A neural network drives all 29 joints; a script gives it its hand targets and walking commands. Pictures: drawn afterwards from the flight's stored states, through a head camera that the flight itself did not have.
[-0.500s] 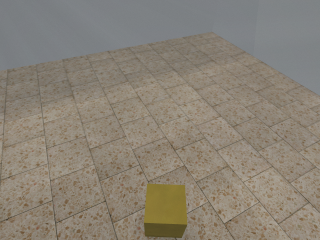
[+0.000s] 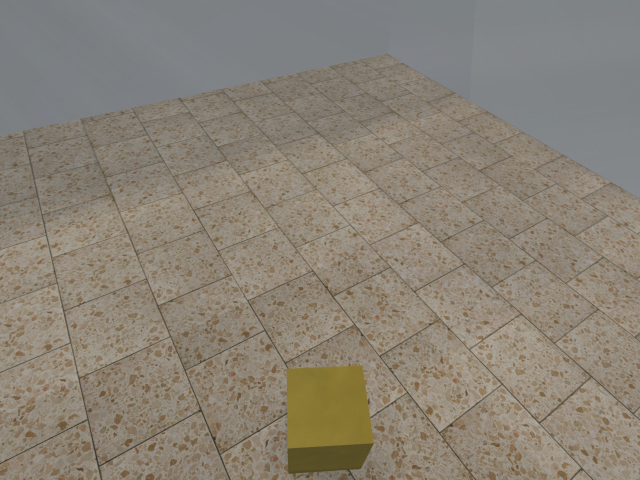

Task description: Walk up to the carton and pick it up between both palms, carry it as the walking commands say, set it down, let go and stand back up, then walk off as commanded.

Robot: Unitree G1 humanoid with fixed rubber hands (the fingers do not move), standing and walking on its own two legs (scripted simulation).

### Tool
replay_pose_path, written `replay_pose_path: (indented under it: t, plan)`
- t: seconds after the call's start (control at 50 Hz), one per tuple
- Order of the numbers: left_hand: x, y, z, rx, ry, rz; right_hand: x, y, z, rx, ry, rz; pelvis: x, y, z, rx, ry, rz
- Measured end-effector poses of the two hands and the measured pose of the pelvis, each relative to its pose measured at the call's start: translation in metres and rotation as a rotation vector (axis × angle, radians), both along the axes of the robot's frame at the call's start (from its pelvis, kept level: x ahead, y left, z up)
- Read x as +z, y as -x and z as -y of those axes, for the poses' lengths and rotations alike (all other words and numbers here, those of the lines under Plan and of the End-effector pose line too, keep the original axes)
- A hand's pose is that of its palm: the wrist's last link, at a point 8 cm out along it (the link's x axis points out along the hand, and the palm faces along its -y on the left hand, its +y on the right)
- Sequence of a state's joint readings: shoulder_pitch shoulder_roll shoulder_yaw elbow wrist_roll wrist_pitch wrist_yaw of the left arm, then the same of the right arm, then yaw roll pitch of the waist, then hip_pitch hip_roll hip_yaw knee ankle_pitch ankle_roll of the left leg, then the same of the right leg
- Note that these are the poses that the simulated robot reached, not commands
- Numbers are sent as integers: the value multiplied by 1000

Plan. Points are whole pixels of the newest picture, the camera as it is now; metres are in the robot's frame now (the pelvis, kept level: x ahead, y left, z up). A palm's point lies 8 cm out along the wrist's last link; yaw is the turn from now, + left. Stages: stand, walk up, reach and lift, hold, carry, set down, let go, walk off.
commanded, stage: walk up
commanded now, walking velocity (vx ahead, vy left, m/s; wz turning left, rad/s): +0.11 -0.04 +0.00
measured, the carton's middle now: (324, 420) +0.43 -0.05 -0.66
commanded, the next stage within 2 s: stand in 0.66 s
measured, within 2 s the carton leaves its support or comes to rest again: neither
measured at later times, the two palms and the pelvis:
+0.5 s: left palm out of the picture +0.03 +0.17 -0.15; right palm out of the picture +0.04 -0.27 -0.15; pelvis +0.04 -0.05 -0.01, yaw +1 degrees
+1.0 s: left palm out of the picture +0.05 +0.17 -0.15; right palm out of the picture +0.05 -0.26 -0.15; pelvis +0.02 -0.04 -0.01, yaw +1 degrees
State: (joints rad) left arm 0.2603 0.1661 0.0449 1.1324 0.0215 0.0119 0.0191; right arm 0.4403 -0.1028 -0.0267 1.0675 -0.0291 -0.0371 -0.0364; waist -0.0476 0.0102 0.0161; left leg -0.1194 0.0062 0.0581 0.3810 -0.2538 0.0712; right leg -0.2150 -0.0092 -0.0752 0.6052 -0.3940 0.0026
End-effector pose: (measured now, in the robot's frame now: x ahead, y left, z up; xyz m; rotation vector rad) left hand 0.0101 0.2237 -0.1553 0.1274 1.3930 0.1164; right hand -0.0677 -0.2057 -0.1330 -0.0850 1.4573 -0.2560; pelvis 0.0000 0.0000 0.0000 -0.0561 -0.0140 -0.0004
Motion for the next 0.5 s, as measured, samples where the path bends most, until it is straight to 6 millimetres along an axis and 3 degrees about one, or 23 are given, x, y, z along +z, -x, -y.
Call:
replay_pose_path:
  t: [0.08, 0.16, 0.36, 0.5]
  plan:
    - [6, -30, 7, 10, -4, 57, 3, 6, 5, 4, -4, -49, 2, -7, 8, 11, 1, -3]
    - [2, -49, 21, 16, -27, 103, -9, -9, 17, 16, -23, -48, -6, -14, 21, 11, -39, 5]
    - [7, -41, 48, 56, -48, 70, -20, -84, 49, 75, -30, 83, -6, -33, 43, 21, -33, 10]
    - [7, -21, 56, 84, -50, 29, -18, -106, 66, 99, -8, 108, -5, -36, 51, 22, -35, 12]
